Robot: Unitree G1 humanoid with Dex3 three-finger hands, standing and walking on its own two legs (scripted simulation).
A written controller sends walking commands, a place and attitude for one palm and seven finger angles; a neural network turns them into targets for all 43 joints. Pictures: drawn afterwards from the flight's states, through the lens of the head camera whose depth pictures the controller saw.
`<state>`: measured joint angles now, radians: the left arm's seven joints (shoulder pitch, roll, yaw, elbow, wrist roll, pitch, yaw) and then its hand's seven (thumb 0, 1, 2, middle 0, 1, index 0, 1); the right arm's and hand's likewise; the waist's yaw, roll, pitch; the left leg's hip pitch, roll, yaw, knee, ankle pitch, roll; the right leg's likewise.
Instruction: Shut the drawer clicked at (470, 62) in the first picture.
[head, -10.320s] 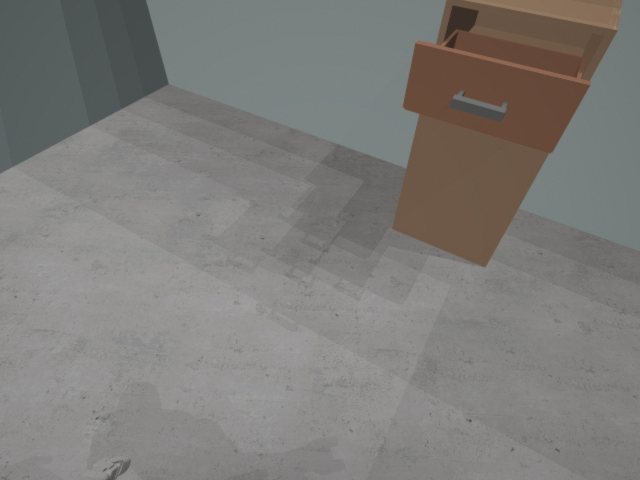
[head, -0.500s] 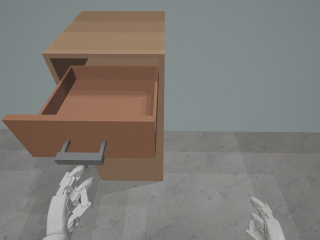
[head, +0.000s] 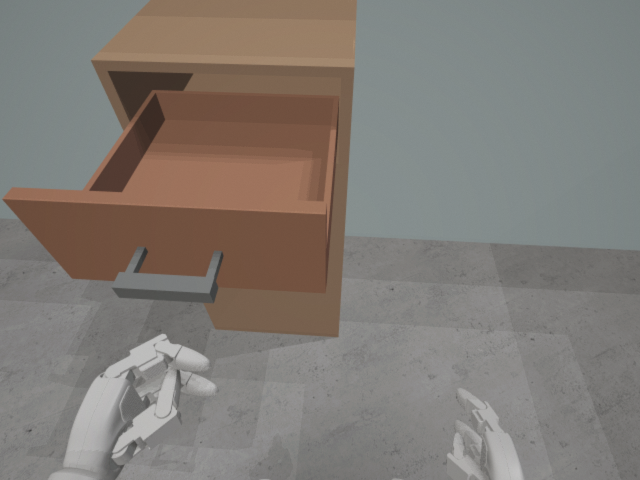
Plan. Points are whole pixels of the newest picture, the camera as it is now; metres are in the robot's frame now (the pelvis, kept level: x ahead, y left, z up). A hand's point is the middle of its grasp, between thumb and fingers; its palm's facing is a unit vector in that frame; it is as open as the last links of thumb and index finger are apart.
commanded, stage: raise the hand and make a fist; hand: left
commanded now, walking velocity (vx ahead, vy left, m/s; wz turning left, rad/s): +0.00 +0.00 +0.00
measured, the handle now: (172, 272) +0.34 +0.20 +0.09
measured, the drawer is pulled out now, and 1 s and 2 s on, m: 0.29 0.29 0.29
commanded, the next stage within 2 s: bring the fist close to the handle in 1.12 s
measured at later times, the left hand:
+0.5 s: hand (131, 386) +0.18 +0.17 +0.15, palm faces +0.04 -0.99 -0.10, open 3.1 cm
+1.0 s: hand (114, 386) +0.17 +0.18 +0.17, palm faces +0.04 -0.99 -0.14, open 3.2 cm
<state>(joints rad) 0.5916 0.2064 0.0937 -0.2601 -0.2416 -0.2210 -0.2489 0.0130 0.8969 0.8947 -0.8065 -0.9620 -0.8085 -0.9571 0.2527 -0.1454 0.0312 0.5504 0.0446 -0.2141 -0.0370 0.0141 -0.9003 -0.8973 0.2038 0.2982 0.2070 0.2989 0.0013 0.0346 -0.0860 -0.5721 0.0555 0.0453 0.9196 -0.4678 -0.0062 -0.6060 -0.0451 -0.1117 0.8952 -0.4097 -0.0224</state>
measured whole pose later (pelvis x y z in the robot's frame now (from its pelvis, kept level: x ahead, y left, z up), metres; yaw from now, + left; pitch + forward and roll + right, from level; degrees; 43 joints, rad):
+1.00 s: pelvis +0.02 -0.01 +0.03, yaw +1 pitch -2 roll -1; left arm 0.65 0.28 0.21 -0.54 -0.28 0.03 -0.24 0.01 0.90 0.89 -1.40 -1.60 -1.40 -1.60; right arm 0.23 -0.22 0.06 0.58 0.08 -0.36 -0.06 0.02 -0.90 -0.90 0.20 0.30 0.20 0.30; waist 0.06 0.05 -0.07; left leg -0.23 0.06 0.04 0.64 -0.38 -0.02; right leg -0.26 -0.02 -0.13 0.62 -0.33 -0.03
